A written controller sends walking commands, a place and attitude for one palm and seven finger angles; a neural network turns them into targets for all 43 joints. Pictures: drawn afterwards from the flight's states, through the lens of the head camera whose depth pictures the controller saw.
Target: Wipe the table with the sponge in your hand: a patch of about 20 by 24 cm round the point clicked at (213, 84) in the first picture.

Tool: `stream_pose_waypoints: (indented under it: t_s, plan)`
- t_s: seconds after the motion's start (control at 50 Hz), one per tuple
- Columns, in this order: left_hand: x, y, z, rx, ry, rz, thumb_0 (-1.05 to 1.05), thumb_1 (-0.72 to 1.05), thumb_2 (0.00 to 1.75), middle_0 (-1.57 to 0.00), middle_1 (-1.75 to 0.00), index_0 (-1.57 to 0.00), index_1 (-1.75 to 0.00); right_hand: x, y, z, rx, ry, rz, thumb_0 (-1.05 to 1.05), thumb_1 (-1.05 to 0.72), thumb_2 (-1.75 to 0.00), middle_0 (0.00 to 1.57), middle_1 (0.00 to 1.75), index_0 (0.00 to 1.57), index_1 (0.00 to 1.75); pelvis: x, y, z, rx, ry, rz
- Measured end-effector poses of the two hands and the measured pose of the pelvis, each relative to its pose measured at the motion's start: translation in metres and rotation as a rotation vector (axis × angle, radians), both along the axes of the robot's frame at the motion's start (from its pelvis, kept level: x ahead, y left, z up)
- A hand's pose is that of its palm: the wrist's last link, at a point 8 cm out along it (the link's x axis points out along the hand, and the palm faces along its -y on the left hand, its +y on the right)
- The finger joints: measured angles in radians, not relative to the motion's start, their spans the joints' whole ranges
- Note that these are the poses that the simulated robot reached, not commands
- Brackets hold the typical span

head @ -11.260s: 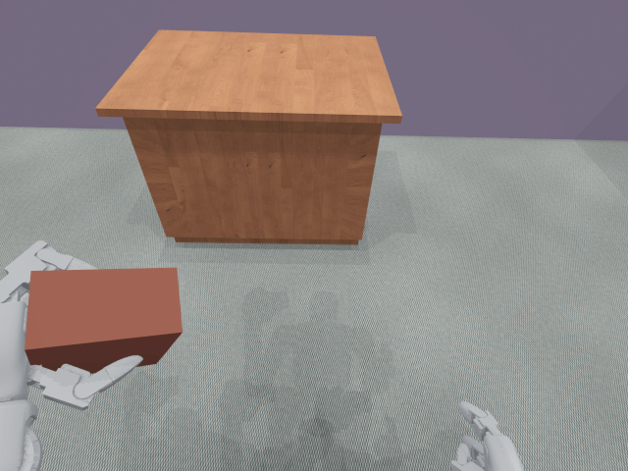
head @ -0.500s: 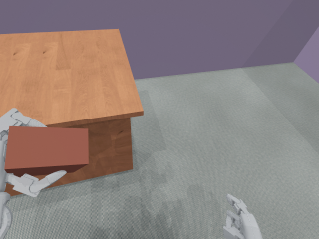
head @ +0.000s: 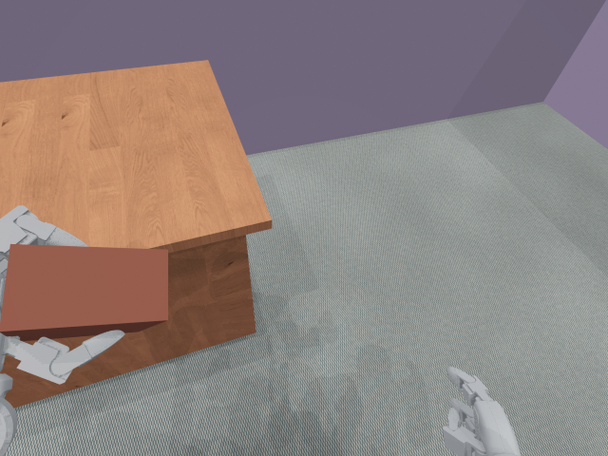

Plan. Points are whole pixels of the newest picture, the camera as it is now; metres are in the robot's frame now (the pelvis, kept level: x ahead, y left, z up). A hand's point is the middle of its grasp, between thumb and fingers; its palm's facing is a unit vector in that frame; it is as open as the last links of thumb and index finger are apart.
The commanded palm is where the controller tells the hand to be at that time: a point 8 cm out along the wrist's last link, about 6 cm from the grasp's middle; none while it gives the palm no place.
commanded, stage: shuffle to correct the standing spot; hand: left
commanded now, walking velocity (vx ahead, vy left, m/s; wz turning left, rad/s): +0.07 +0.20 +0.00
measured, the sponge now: (109, 296) +0.23 +0.21 +0.15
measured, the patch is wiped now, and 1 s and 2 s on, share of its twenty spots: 0.00 0.00 0.00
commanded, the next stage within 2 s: none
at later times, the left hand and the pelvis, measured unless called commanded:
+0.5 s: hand (52, 301) +0.21 +0.25 +0.17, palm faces +0.38 -0.84 -0.38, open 10.5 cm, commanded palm +0.15 +0.29 +0.19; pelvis -0.01 +0.01 +0.00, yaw -1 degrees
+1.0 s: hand out of the picture +0.21 +0.34 +0.17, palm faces +0.37 -0.81 -0.45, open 10.5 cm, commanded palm +0.15 +0.38 +0.19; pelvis -0.02 +0.11 -0.02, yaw -2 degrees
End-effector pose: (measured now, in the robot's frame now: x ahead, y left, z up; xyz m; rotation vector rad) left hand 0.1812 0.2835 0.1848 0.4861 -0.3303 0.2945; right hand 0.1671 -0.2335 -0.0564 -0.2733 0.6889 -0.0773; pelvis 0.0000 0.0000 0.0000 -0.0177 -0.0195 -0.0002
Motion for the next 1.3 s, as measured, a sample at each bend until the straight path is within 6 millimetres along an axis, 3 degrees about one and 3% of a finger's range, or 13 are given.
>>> stream_pose_waypoints:
  t_s: [0.2,0.34,0.48,0.56,0.64,0.76,0.88,1.02,1.1,1.2,1.3]
  plan:
    - [-0.011,0.01,-0.004,0.001,-0.006,0.047,-0.01,-0.52,1.01,-0.68,-1.37,-0.7,-1.36,-0.007,0.016,-0.019,0.04,0.038,0.011,0.01,-0.9,-0.9,0.21,0.3,0.21,0.29,-0.005,0.007,-0.007,-0.002,-0.008,0.01]
    - [-0.012,0.009,0.001,-0.003,-0.023,0.047,-0.01,-0.52,1.01,-0.68,-1.37,-0.7,-1.36,-0.009,0.027,-0.021,0.072,0.027,0.009,0.01,-0.9,-0.9,0.21,0.3,0.21,0.3,-0.009,0.01,-0.006,0.018,-0.022,-0.019]
    - [-0.009,0.004,0.002,-0.019,-0.022,0.032,-0.01,-0.52,1.01,-0.68,-1.37,-0.7,-1.36,-0.012,0.023,-0.02,0.072,0.044,0.013,0.01,-0.9,-0.9,0.21,0.3,0.21,0.3,-0.012,0.011,-0.003,0.004,-0.003,-0.014]
    - [-0.009,0.009,-0.002,-0.026,-0.006,0.01,-0.01,-0.52,1.01,-0.68,-1.36,-0.7,-1.36,-0.02,0.017,-0.013,0.027,0.068,-0.032,0.01,-0.9,-0.9,0.21,0.3,0.21,0.3,-0.012,0.021,0.0,0.025,0.006,-0.031]
    - [-0.006,0.024,-0.003,0.018,-0.015,-0.033,-0.01,-0.52,1.01,-0.68,-1.36,-0.7,-1.36,-0.027,0.017,-0.016,-0.017,0.03,-0.098,0.01,-0.9,-0.9,0.21,0.3,0.21,0.3,-0.013,0.042,-0.01,0.029,-0.006,-0.033]
    - [-0.004,0.046,0.002,0.094,-0.006,0.0,-0.01,-0.52,1.01,-0.68,-1.36,-0.7,-1.36,-0.039,0.043,-0.03,0.052,0.024,-0.094,0.01,-0.91,-0.9,0.2,0.3,0.2,0.29,-0.016,0.052,-0.014,0.025,-0.016,-0.033]
    - [-0.014,0.064,0.002,0.039,0.005,-0.006,-0.01,-0.52,1.01,-0.68,-1.36,-0.7,-1.36,-0.05,0.075,-0.034,0.056,0.12,-0.066,0.01,-0.9,-0.9,0.2,0.3,0.2,0.29,-0.015,0.079,-0.005,0.028,-0.009,-0.022]
    - [-0.01,0.106,0.002,0.073,-0.036,0.013,-0.01,-0.52,1.01,-0.68,-1.36,-0.7,-1.36,-0.045,0.114,-0.036,0.066,0.063,-0.094,0.02,-0.9,-0.9,0.2,0.3,0.21,0.29,-0.018,0.11,-0.013,0.038,-0.018,-0.028]
    - [-0.011,0.111,0.01,0.05,-0.024,0.032,-0.01,-0.52,1.01,-0.68,-1.36,-0.7,-1.36,-0.041,0.135,-0.032,0.123,0.027,-0.065,0.01,-0.9,-0.9,0.21,0.3,0.21,0.29,-0.018,0.117,-0.007,0.037,-0.009,-0.035]
    - [-0.018,0.109,0.012,0.064,-0.003,0.006,-0.01,-0.52,1.01,-0.68,-1.36,-0.7,-1.36,-0.034,0.144,-0.039,0.13,0.023,-0.021,0.01,-0.9,-0.9,0.21,0.3,0.21,0.3,-0.019,0.129,-0.009,0.028,-0.006,-0.025]
    - [-0.023,0.134,0.008,0.037,0.056,0.039,-0.01,-0.52,1.01,-0.68,-1.36,-0.7,-1.36,-0.039,0.146,-0.029,0.086,0.074,-0.044,0.01,-0.9,-0.9,0.21,0.3,0.21,0.3,-0.017,0.146,0.004,0.046,-0.002,-0.025]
